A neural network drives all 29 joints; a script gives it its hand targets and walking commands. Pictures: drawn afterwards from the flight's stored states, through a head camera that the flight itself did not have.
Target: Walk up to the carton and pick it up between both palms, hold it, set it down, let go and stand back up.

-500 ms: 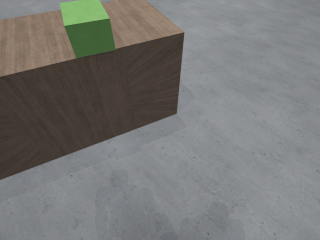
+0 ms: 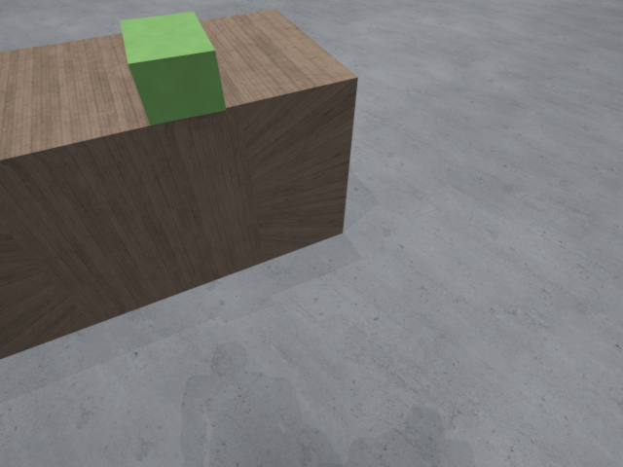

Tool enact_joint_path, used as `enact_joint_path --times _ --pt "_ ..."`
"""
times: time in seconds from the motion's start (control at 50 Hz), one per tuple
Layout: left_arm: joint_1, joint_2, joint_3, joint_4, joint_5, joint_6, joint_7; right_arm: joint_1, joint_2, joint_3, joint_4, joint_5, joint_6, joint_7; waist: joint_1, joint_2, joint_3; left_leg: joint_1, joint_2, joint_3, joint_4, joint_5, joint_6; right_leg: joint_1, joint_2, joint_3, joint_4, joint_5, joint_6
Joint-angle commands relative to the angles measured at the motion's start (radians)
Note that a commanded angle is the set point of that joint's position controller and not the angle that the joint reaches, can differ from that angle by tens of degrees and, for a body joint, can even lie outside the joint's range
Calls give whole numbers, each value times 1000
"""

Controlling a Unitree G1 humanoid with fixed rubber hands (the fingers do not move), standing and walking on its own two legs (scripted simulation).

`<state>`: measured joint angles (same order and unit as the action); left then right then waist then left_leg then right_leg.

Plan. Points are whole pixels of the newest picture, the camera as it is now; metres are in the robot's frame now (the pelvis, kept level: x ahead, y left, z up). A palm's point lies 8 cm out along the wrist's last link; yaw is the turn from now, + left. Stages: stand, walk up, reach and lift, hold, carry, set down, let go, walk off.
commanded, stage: stand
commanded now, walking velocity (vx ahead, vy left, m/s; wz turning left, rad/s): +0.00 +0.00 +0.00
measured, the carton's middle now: (173, 65) +1.06 +0.43 +0.02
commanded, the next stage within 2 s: none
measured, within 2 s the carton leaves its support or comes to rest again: neither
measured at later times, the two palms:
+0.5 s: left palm out of the picture -0.04 +0.20 -0.15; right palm out of the picture -0.05 -0.20 -0.15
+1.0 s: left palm out of the picture -0.07 +0.20 -0.15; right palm out of the picture -0.06 -0.19 -0.15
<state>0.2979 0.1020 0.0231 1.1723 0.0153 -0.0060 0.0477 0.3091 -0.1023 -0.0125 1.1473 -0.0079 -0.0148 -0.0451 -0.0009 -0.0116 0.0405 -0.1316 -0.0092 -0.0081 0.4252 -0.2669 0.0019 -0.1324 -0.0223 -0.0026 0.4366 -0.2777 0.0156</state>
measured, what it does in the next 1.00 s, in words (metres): stands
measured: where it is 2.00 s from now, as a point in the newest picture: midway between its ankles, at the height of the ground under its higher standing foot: outside the picture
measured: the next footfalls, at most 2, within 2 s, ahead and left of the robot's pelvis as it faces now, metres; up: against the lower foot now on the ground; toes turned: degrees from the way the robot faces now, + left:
none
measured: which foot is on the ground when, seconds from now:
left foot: down 0.00-1.00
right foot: down 0.00-1.00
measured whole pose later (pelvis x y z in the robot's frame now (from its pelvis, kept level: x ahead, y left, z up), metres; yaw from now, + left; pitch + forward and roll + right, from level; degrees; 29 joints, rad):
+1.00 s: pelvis -0.03 +0.01 +0.00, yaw +0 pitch -2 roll +0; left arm 0.33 0.09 0.01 1.17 0.01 0.00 0.05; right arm 0.33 -0.10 0.00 1.14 -0.01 -0.01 -0.04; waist 0.00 0.00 0.05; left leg -0.15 -0.02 0.00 0.41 -0.22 0.01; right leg -0.16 -0.03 0.00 0.43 -0.24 0.03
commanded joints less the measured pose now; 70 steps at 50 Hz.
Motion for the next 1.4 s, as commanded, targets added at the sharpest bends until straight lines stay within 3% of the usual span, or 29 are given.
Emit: enact_joint_path --times 0.0,0.06,0.2,0.26,0.3,0.32,0.38,0.42,0.44,0.52,0.54,0.6,0.62,0.66,0.68,0.7,0.74,0.78,0.88,1.0,1.04,1.1,1.2,1.22,1.24,1.28,1.32,1.36,1.38 --pt "127 55 3 6 -2 -6 7 109 -54 -1 3 2 -6 -12 6 28 62 -25 94 -65 -64 302 36 -17 -66 46 -79 218 -34" --pt "116 104 15 -6 -5 -7 -2 85 -80 0 4 8 -9 -8 22 23 37 -3 87 -65 -73 260 35 -20 -71 60 -87 201 -35" --pt "91 59 2 -6 -3 -3 -6 101 -64 -2 3 -5 7 -5 -1 -39 77 -52 77 -58 -68 187 22 -23 -57 46 -98 175 -30" --pt "91 70 3 -13 -1 -4 1 109 -50 3 2 -2 1 -5 -11 24 64 -26 85 -58 -65 241 30 -27 -69 49 -86 194 -32" --pt "116 86 4 -5 -3 -3 0 89 -81 -6 4 -2 5 -7 9 6 72 -18 79 -59 -81 204 29 -52 -62 49 -106 161 -19" --pt "99 62 -1 -4 2 0 1 106 -88 -5 9 -3 7 -11 -6 -25 118 -34 83 -64 -80 179 23 -75 -63 50 -112 127 -20" --pt "90 82 9 -13 -4 -9 -2 115 -50 4 10 -6 7 -4 -10 50 84 -24 85 -56 -76 230 27 -31 -69 65 -97 191 -32" --pt "128 63 -2 -2 3 -6 3 113 -51 0 14 -4 11 -7 -5 -13 87 -14 79 -57 -78 190 22 -59 -62 56 -102 162 -29" --pt "144 31 -8 -1 -4 -4 -5 105 -45 2 14 1 13 -7 13 26 91 -52 80 -62 -80 153 21 -53 -53 50 -102 136 -33" --pt "101 53 1 -8 0 -2 5 94 -95 -8 -5 -3 -7 -4 2 -5 67 -22 91 -78 -95 225 37 -43 -63 53 -78 187 -30" --pt "139 77 3 -9 -11 1 3 85 -57 0 -2 1 -12 -4 12 42 42 -4 88 -74 -72 225 36 -38 -63 49 -94 170 -24" --pt "111 68 2 -8 -4 1 0 78 -31 5 -4 -3 -1 3 7 60 95 -62 84 -84 -105 104 33 -65 -62 49 -93 115 -28" --pt "102 72 7 -4 0 6 -2 86 -26 11 -8 -1 4 1 1 -16 138 -88 80 -80 -119 70 26 -86 -49 34 -83 94 -23" --pt "124 33 -11 -4 -1 4 2 111 -58 1 2 1 6 2 -6 25 117 -54 77 -80 -112 87 38 -81 -66 51 -97 108 -29" --pt "113 72 2 -16 2 2 -2 132 -48 3 14 0 8 4 -12 -11 117 -57 80 -77 -110 106 36 -89 -59 52 -102 109 -27" --pt "115 86 6 -14 3 1 3 146 -86 -1 15 -9 4 2 -17 36 94 -51 76 -81 -119 114 35 -58 -63 62 -92 124 -26" --pt "132 38 -10 -5 -7 3 -4 129 -87 -1 0 -2 2 3 -12 -7 66 -22 85 -90 -109 75 35 -100 -50 46 -99 79 -28" --pt "125 59 0 -16 -8 -3 -5 95 -78 -3 -9 -5 3 4 5 58 60 -79 76 -94 -124 65 34 -42 -59 47 -100 101 -30" --pt "140 52 -1 -2 -2 -2 2 107 -84 -7 -23 -4 -1 -4 2 -63 91 -52 85 -87 -112 138 40 -90 -54 42 -95 129 -22" --pt "169 52 -6 -5 -5 0 -10 94 -78 2 -12 2 13 2 13 11 111 -94 77 -80 -108 16 37 -109 -49 56 -119 28 -29" --pt "131 91 7 -16 -5 -6 -7 141 -69 0 -17 -3 5 6 -17 29 47 -41 78 -80 -102 61 36 -85 -62 59 -98 58 -29" --pt "159 66 3 -19 -2 -7 -12 109 -67 -1 -17 -9 7 7 8 60 103 -118 74 -78 -107 29 22 -97 -51 45 -90 70 -17" --pt "149 63 -1 -26 0 -12 -9 123 -63 -8 -21 2 3 3 -6 -6 74 -94 75 -76 -100 88 37 -70 -58 49 -87 117 -24" --pt "161 31 -5 -28 -4 -8 -10 116 -63 -1 -19 -1 5 5 4 39 67 -77 76 -68 -94 90 35 -87 -66 56 -96 96 -25" --pt "159 62 1 -33 3 -12 -13 129 -75 -6 -18 -4 6 1 -5 10 81 -71 67 -69 -77 110 37 -88 -57 66 -91 97 -29" --pt "179 65 4 -18 -1 -11 -6 111 -56 -1 -21 -8 12 0 8 42 114 -81 76 -72 -85 109 37 -96 -69 70 -109 86 -27" --pt "160 68 0 -27 4 -9 -11 151 -94 -13 -25 2 9 4 -16 -61 86 -46 86 -79 -89 61 33 -137 -54 53 -107 49 -28" --pt "159 16 -8 -33 0 -9 -9 112 -85 -13 -30 -1 8 6 -4 10 31 -55 77 -70 -80 55 35 -92 -66 72 -109 57 -35" --pt "147 49 -6 -35 0 -10 -11 113 -88 -10 -38 2 11 9 -16 -45 69 -94 84 -79 -92 67 39 -105 -53 60 -105 64 -33"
